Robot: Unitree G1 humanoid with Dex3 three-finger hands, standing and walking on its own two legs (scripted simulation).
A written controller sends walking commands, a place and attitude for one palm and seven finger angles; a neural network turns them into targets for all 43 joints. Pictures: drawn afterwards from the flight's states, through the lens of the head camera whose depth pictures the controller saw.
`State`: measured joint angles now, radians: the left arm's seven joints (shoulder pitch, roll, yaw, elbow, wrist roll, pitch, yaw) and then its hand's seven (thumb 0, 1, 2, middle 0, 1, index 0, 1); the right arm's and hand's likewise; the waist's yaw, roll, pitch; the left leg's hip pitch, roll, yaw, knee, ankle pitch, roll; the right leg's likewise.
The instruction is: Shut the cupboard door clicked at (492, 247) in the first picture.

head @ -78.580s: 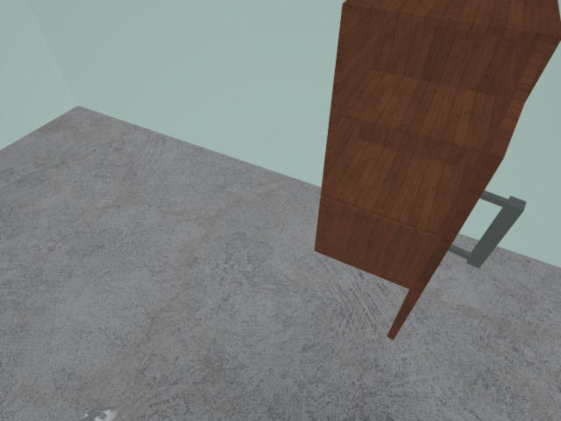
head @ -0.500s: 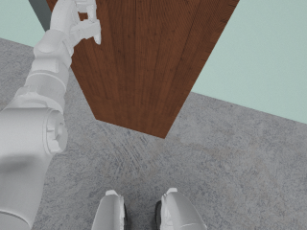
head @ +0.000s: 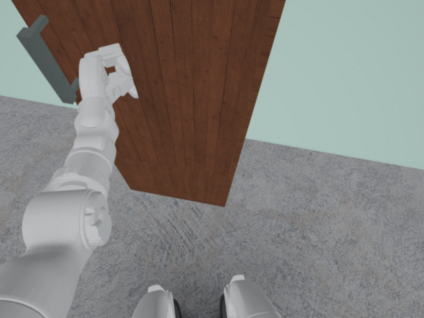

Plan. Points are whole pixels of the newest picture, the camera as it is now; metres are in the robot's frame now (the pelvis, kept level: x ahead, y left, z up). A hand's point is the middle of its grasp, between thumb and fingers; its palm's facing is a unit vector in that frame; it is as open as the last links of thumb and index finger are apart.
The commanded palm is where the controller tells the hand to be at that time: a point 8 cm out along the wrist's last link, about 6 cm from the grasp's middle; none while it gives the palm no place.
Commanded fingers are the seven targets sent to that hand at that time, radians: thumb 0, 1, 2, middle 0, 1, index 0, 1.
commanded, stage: pull the fist back off the door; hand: left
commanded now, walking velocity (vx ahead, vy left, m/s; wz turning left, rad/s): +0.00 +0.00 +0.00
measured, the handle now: (56, 63) +0.60 +0.22 +0.10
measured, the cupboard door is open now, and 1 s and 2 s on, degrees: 0 0 0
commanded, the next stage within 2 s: draw the hand back to the body in 0.28 s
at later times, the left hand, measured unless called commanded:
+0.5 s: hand (120, 103) +0.47 +0.10 +0.11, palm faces +0.02 -1.00 +0.00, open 3.1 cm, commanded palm +0.43 +0.15 +0.12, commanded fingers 0.00 0.90 0.90 -1.30 -1.50 -1.30 -1.50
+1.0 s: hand (47, 168) +0.34 +0.17 +0.16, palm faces +0.09 -0.99 -0.14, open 3.1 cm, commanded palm +0.30 +0.22 +0.18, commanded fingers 0.00 0.90 0.90 -1.00 -1.17 -1.00 -1.17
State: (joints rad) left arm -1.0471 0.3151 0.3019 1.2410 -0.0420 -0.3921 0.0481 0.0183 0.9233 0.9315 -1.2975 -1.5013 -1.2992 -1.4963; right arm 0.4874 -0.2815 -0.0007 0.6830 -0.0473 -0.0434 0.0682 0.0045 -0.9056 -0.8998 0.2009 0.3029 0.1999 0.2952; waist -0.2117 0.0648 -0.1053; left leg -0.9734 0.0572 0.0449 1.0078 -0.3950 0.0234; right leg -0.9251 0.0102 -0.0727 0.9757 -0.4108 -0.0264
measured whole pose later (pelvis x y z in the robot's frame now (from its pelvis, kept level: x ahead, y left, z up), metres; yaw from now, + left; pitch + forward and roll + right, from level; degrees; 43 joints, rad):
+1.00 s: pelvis +0.03 -0.01 +0.06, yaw +1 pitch +1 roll +0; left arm -0.07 0.24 0.11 0.23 -0.15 -0.15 -0.06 0.02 0.90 0.90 -1.22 -1.41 -1.21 -1.40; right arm 0.21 -0.25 0.01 0.58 0.06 0.00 -0.06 0.01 -0.91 -0.90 0.20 0.30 0.20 0.29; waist -0.01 0.06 -0.05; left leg -0.35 0.03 0.05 0.63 -0.30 0.00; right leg -0.32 0.00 -0.06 0.63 -0.34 -0.03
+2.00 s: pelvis +0.05 +0.00 +0.07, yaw +2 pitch -4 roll +0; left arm 0.47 0.33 0.33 -0.39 -0.07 -0.06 0.11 0.02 0.89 0.90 -0.21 -0.31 -0.21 -0.30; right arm 0.19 -0.22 0.01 0.63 0.01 -0.08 -0.07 0.01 -0.90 -0.90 0.20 0.30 0.20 0.30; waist 0.06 0.07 -0.01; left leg -0.11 0.01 0.05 0.42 -0.25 0.01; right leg -0.06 -0.01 -0.07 0.40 -0.28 -0.01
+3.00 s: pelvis -0.07 +0.02 +0.05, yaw +5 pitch -1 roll -2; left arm 0.55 0.39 0.44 -0.51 -0.03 -0.23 0.16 0.02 0.89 0.90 -0.21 -0.30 -0.21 -0.30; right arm 0.23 -0.22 -0.01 0.61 0.00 -0.06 -0.07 0.01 -0.90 -0.90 0.20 0.30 0.20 0.30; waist 0.02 0.03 0.00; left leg -0.47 0.00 0.03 0.64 -0.27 0.03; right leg -0.34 0.04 0.01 0.57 -0.21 0.00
